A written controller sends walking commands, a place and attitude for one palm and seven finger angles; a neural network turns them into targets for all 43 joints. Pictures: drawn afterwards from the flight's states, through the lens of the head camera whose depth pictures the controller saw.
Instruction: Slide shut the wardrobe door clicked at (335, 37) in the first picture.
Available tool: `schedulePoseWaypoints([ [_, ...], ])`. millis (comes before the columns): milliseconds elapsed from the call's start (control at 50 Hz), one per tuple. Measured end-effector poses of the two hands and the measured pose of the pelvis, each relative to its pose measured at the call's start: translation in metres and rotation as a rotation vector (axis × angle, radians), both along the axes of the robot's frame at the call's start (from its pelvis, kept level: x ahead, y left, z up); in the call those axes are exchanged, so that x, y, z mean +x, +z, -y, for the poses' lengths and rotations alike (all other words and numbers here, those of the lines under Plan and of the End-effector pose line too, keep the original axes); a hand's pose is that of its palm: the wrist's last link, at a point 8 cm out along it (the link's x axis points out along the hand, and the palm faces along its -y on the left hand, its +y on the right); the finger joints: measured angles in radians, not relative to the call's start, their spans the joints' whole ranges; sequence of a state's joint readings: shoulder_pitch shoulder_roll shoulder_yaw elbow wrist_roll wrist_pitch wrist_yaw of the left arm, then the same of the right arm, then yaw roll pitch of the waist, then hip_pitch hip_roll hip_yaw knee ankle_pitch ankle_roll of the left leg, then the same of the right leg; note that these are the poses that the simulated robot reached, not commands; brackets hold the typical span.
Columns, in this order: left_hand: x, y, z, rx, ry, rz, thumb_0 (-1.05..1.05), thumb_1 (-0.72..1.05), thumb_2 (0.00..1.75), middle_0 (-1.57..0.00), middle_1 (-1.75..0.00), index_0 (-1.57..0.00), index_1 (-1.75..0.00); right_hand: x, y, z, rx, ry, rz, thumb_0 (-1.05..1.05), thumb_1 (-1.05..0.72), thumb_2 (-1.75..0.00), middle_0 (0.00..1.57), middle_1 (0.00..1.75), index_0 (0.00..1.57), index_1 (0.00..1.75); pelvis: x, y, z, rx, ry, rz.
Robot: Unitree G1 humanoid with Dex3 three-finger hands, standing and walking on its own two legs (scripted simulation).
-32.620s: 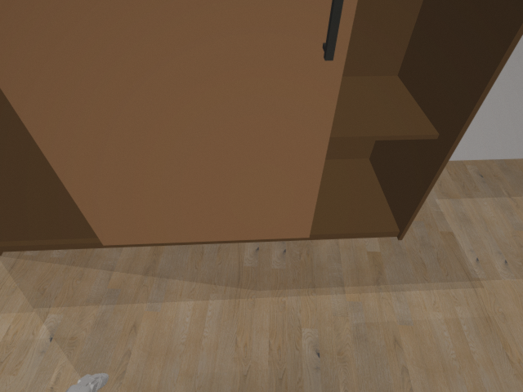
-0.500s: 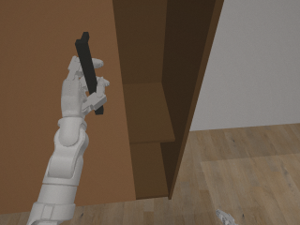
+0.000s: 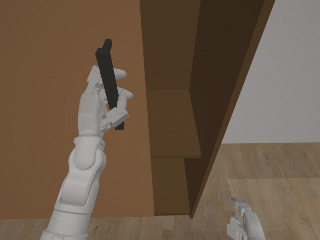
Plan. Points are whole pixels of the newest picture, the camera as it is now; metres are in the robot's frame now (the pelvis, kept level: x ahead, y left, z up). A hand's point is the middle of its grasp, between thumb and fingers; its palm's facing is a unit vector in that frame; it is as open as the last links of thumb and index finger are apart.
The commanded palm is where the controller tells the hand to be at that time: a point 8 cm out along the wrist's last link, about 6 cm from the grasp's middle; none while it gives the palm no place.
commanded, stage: stop walking and hold the door there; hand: left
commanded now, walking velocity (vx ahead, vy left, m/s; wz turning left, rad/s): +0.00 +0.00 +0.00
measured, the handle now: (114, 89) +0.36 +0.12 +0.23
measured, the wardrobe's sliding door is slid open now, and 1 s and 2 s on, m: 0.21 0.21 0.21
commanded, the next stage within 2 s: loosen the grip on the handle in 0.18 s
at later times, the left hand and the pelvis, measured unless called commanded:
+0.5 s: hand (120, 108) +0.32 +0.11 +0.21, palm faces +0.09 -1.00 -0.03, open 8.4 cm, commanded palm +0.27 +0.13 +0.22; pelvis -0.02 -0.03 +0.00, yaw +2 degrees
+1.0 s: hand (124, 113) +0.32 +0.10 +0.20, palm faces +0.12 -0.99 -0.12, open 14.9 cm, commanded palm +0.28 +0.15 +0.21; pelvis +0.01 -0.07 +0.00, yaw +4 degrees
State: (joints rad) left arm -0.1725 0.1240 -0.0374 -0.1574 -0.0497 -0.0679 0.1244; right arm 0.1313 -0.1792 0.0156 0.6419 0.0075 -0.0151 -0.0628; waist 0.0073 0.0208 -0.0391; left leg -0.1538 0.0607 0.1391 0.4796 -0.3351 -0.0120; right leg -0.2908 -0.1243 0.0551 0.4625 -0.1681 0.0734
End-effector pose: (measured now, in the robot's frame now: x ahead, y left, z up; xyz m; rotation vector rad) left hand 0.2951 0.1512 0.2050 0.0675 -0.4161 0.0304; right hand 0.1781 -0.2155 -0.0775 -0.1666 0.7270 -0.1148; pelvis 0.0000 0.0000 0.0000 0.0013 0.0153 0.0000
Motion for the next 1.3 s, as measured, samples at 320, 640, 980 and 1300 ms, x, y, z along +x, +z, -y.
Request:
schedulePoseWaypoints([
  [320,0.004,0.003,-0.004,0.076,0.007,0.013,-0.03,0.70,0.84,-0.46,-1.40,-0.20,-1.36,-0.014,-0.010,0.001,0.015,-0.008,-0.035,0.01,-0.91,-0.90,0.20,0.30,0.21,0.30,-0.004,-0.002,0.007,0.019,-0.003,0.021],
  [640,-0.005,0.000,0.001,0.017,0.159,0.014,0.00,-0.21,0.37,-0.45,-1.37,-0.21,-1.27,-0.030,-0.010,0.060,0.012,0.069,-0.022,0.01,-0.90,-0.90,0.21,0.30,0.21,0.30,-0.013,-0.001,0.051,0.011,0.043,0.025],
  [980,-0.002,-0.007,0.001,0.063,0.081,0.012,-0.01,-0.55,0.20,-0.34,-1.21,-0.20,-1.16,0.002,-0.013,0.089,-0.009,0.085,-0.013,0.01,-0.91,-0.90,0.20,0.30,0.20,0.30,0.014,0.001,0.072,0.003,0.076,-0.001],
  [1300,0.002,-0.007,-0.022,0.085,0.016,0.016,-0.01,-0.56,0.20,-0.42,-1.21,-0.25,-1.15,0.015,-0.012,0.060,0.009,0.102,0.009,0.01,-0.91,-0.90,0.21,0.30,0.21,0.30,0.014,-0.002,0.060,0.001,0.069,-0.016],
])
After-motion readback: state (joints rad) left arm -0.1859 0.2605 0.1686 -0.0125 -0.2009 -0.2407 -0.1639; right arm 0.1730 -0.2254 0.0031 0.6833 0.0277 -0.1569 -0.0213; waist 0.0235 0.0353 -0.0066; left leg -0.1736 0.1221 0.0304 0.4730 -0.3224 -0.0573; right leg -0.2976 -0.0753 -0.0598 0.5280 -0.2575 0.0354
